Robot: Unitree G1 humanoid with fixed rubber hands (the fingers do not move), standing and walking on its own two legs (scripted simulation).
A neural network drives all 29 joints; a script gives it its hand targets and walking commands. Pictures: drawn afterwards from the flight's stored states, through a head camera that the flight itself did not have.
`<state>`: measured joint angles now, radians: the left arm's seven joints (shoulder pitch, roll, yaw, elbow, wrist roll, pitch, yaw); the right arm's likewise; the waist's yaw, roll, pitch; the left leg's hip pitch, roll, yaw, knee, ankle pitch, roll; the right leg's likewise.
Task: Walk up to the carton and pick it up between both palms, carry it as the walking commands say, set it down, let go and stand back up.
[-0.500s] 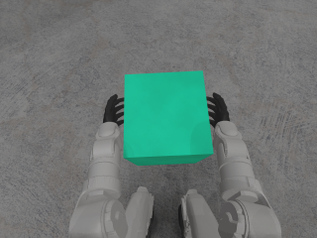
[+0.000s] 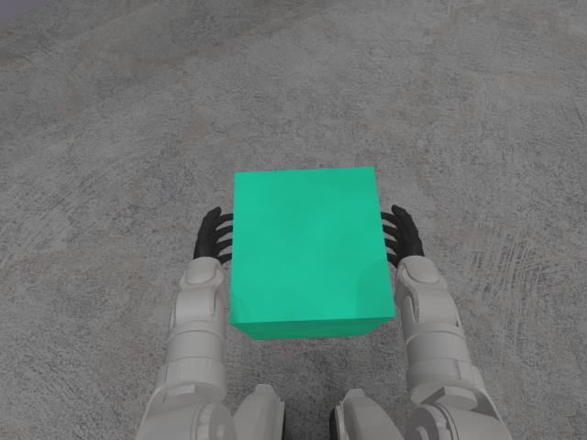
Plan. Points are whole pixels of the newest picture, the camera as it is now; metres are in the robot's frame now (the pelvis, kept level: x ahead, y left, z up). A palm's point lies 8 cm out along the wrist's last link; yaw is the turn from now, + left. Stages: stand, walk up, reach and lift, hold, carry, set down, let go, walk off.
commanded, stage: reach and lift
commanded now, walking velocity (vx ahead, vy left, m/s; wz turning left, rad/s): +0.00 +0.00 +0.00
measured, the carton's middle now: (306, 264) +0.38 +0.01 -0.10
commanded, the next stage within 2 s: none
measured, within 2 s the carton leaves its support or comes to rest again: neither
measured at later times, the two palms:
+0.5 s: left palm (194, 254) +0.34 +0.15 +0.04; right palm (425, 250) +0.35 -0.13 +0.04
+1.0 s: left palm (177, 243) +0.32 +0.15 +0.10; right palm (447, 241) +0.33 -0.14 +0.10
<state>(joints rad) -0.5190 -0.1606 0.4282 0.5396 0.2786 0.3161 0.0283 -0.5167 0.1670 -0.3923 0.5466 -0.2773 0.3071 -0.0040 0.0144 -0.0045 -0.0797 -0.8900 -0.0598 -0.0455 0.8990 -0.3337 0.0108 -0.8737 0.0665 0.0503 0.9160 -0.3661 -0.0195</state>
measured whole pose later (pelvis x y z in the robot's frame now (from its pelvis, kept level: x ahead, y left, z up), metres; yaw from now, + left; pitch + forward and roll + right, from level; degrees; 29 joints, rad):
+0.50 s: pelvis +0.01 +0.00 +0.04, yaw +0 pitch +7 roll +0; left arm -0.41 -0.18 0.40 0.48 0.28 0.42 0.02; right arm -0.42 0.19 -0.36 0.48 -0.29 0.42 0.00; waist 0.01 0.00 -0.03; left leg -0.48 -0.05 -0.06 0.61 -0.25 0.01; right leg -0.47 0.06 0.06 0.63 -0.28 -0.02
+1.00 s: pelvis +0.02 +0.00 +0.06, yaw +0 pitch -5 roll +0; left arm -0.34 -0.17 0.29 0.35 0.27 0.65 0.04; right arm -0.33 0.17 -0.27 0.35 -0.27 0.64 0.00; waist 0.01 0.00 0.01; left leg -0.13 -0.05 -0.07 0.44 -0.21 0.02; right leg -0.11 0.05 0.06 0.44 -0.23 -0.02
